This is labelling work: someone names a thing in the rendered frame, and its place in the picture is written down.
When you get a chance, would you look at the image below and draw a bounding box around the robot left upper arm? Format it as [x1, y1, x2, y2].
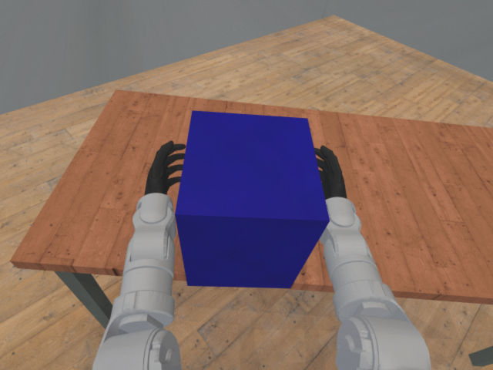
[93, 328, 182, 370]

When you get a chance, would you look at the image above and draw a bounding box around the right robot forearm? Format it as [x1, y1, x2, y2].
[319, 197, 431, 370]

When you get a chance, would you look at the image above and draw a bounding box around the robot right upper arm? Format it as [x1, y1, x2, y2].
[335, 314, 430, 370]

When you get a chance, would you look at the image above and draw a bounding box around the left robot forearm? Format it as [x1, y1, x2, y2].
[92, 193, 176, 370]

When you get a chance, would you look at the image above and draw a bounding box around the carton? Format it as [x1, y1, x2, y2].
[175, 110, 330, 288]

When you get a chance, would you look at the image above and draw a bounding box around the robot left hand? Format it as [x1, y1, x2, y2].
[145, 140, 186, 195]

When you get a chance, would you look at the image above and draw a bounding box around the robot right hand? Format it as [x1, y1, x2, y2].
[314, 146, 347, 200]

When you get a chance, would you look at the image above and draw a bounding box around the table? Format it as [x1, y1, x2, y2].
[10, 89, 493, 367]

